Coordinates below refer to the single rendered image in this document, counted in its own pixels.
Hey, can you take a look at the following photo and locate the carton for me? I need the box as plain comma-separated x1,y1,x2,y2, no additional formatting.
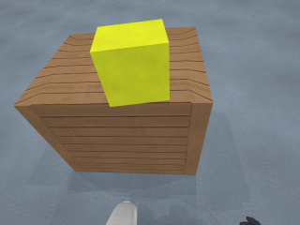
90,19,170,107

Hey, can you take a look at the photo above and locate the robot left thigh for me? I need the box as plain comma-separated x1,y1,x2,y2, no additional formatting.
106,202,138,225

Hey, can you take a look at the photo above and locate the pedestal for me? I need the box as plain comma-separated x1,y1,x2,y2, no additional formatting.
13,26,213,175

